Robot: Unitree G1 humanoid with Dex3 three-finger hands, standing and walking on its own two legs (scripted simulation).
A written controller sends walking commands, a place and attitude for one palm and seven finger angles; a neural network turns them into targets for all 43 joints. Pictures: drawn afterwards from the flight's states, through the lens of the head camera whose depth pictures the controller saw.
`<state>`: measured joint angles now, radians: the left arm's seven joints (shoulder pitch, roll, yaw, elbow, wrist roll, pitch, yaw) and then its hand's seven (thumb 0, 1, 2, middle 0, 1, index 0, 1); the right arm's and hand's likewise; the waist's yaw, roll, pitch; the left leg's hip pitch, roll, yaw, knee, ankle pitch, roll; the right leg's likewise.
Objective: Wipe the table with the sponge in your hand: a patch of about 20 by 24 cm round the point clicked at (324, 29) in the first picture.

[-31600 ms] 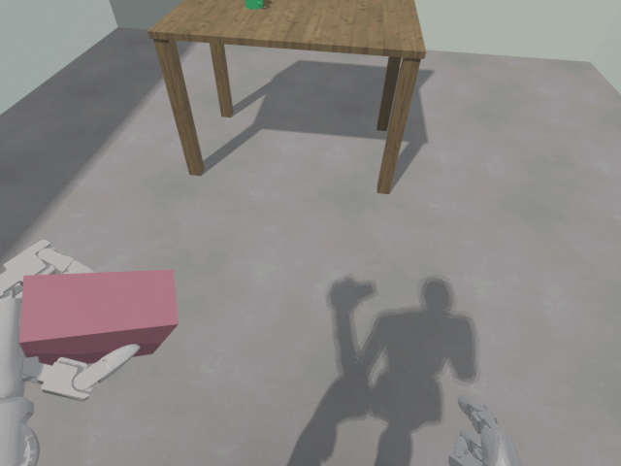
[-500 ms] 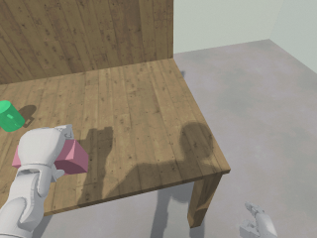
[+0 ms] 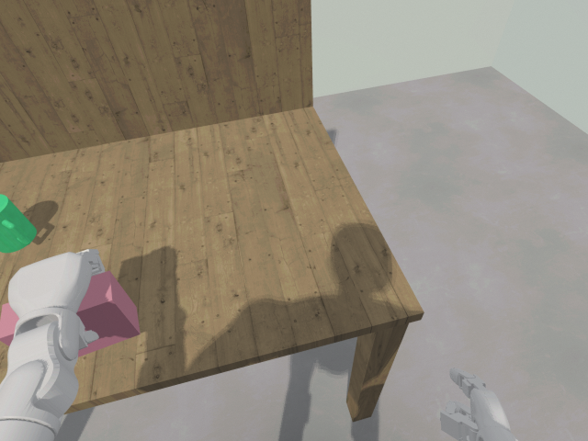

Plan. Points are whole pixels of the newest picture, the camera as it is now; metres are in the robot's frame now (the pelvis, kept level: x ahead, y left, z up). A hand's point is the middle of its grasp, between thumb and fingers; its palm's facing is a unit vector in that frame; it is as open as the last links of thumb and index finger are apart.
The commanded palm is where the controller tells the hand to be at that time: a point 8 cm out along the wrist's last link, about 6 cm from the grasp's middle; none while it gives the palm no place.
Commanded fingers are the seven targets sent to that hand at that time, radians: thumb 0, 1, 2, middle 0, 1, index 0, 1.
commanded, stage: lower the sponge onto the table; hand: left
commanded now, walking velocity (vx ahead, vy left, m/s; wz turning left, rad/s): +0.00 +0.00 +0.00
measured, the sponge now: (82, 325) +0.24 +0.36 +0.00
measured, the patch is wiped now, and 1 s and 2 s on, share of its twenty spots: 0.00 0.10 0.20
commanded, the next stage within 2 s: wipe forward along the first lane in 0.56 s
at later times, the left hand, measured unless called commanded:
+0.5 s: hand (90, 327) +0.23 +0.34 +0.02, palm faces -0.09 -0.07 -0.99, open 9.2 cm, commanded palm +0.23 +0.33 +0.07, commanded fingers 0.00 0.10 1.30 -1.20 -1.60 -1.20 -1.60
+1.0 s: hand (102, 303) +0.27 +0.34 +0.02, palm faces -0.13 -0.01 -0.99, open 9.3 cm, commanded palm +0.27 +0.33 +0.05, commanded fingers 0.00 0.10 1.30 -1.20 -1.60 -1.20 -1.60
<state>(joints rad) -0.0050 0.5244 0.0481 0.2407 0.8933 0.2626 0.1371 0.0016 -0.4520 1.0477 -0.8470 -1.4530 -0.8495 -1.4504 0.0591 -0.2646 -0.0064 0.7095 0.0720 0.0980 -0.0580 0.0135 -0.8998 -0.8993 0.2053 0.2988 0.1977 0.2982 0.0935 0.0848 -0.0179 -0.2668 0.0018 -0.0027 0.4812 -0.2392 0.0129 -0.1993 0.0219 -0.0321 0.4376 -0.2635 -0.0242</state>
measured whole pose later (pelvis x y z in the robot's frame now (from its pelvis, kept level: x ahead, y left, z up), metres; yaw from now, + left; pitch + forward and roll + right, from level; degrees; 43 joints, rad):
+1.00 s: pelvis -0.02 +0.00 -0.01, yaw +2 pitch +6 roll -1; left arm -0.22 0.51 -0.02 0.50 0.99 0.10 0.14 0.01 -0.51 1.08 -0.87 -1.38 -0.88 -1.41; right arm 0.12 -0.27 -0.02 0.72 0.06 0.09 -0.07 0.01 -0.90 -0.90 0.21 0.30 0.20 0.30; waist 0.09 0.07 -0.04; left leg -0.44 -0.01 -0.03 0.60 -0.25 0.02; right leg -0.36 0.02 -0.06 0.55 -0.29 -0.02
